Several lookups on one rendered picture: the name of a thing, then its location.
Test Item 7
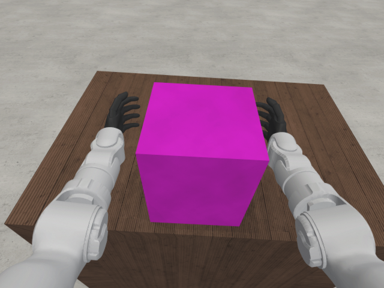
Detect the right robot forearm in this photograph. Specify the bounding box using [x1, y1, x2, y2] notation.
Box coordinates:
[267, 132, 376, 253]

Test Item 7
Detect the left robot upper arm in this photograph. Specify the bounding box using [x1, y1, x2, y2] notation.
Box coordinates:
[0, 200, 108, 288]

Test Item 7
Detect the right robot upper arm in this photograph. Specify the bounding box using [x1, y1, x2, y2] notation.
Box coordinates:
[295, 204, 384, 288]

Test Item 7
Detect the robot left hand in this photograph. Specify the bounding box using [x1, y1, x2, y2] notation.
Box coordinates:
[104, 91, 140, 133]

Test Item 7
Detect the pedestal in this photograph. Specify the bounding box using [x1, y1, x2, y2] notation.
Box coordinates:
[4, 71, 384, 288]

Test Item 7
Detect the robot right hand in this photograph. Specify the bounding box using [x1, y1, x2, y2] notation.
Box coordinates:
[256, 97, 287, 142]

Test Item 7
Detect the left robot forearm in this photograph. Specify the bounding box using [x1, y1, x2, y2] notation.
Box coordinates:
[32, 127, 125, 251]

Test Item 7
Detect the carton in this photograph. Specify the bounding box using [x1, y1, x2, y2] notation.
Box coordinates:
[136, 82, 269, 226]

